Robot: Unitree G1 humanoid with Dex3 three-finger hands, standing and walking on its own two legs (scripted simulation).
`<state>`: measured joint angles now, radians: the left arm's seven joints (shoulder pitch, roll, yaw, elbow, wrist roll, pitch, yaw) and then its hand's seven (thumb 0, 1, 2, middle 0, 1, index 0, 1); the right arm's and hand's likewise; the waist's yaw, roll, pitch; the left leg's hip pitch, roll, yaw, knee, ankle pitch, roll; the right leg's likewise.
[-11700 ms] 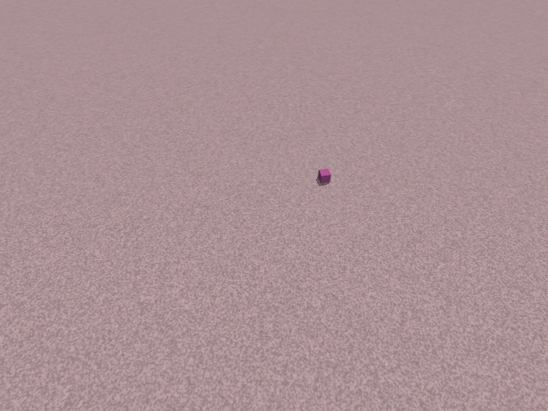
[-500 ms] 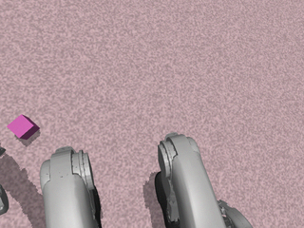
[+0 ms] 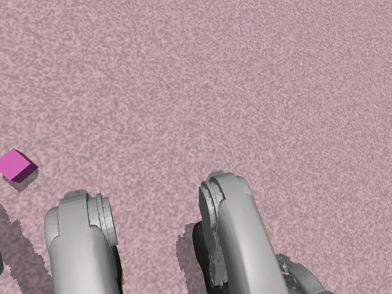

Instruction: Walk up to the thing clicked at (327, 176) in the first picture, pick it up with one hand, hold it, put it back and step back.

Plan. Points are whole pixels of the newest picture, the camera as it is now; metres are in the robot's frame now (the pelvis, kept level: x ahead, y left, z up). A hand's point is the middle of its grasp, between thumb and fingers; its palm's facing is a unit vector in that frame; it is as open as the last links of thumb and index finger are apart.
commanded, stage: rise first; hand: left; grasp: from above
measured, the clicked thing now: (16, 166) +0.40 +0.36 -0.29
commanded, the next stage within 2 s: approach in 1.50 s
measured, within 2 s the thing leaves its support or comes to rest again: neither
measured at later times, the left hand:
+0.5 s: hand out of the picture +0.37 +0.38 -0.18, palm faces -0.23 -0.34 -0.91, open 14.1 cm
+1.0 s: hand out of the picture +0.36 +0.38 -0.18, palm faces -0.22 -0.34 -0.92, open 14.0 cm
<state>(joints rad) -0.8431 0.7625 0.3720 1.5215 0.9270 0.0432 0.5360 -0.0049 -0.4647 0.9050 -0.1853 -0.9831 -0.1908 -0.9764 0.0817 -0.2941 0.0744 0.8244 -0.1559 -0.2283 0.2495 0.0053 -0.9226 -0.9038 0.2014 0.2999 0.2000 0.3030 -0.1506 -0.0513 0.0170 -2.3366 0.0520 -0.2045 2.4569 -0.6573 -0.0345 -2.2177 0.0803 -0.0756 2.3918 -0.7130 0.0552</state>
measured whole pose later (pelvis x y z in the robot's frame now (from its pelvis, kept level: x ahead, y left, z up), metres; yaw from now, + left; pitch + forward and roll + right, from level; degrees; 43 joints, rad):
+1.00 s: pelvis +0.00 +0.00 +0.00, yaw +0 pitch +29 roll -8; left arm -0.84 0.73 0.36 1.55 0.92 0.05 0.58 0.00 -0.54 0.96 -0.13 -1.05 -0.13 -1.05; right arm 0.11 -0.31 0.08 0.85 -0.17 -0.30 0.30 0.01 -0.93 -0.91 0.20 0.30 0.20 0.30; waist -0.17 -0.04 0.02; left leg -2.33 0.05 -0.22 2.46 -0.65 -0.05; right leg -2.22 0.08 -0.09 2.40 -0.69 0.05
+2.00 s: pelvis +0.00 +0.00 +0.00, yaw -1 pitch +30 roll -9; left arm -1.06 0.78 0.32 1.70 0.92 0.12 0.63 -0.01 -0.59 1.02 -0.12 -1.03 -0.10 -1.05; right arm 0.12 -0.32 0.11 0.87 -0.20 -0.34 0.31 0.01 -0.92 -0.90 0.20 0.30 0.20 0.30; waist -0.27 -0.04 0.03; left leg -2.35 0.05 -0.23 2.45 -0.64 -0.04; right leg -2.23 0.08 -0.10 2.38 -0.68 0.06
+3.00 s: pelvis -0.01 +0.00 -0.01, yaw -4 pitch +25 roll -12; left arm -1.02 0.95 0.40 1.84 0.92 0.06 0.72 0.00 -0.59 1.00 -0.12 -0.99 -0.10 -1.01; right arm 0.10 -0.34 0.22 0.84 -0.25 -0.40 0.37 0.00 -0.92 -0.91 0.20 0.30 0.20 0.30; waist -0.32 -0.12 0.18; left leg -2.32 0.05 -0.28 2.52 -0.67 -0.04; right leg -2.19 0.11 -0.14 2.40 -0.69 0.07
